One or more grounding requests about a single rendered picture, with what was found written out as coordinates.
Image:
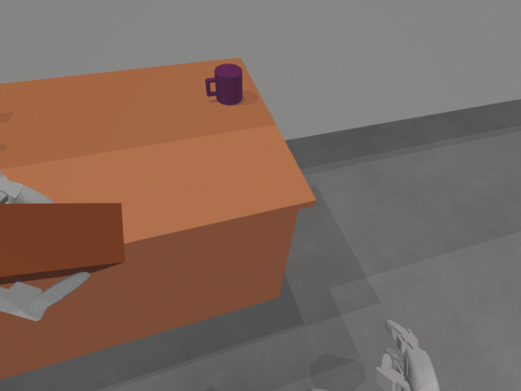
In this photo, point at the table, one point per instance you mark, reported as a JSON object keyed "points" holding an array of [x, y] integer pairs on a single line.
{"points": [[209, 196]]}

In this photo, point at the robot left hand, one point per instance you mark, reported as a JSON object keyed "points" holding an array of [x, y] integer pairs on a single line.
{"points": [[25, 300]]}

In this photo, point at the sponge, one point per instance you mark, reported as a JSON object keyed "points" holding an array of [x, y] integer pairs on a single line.
{"points": [[42, 241]]}

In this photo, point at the robot right hand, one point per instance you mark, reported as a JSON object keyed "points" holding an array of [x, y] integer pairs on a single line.
{"points": [[413, 372]]}

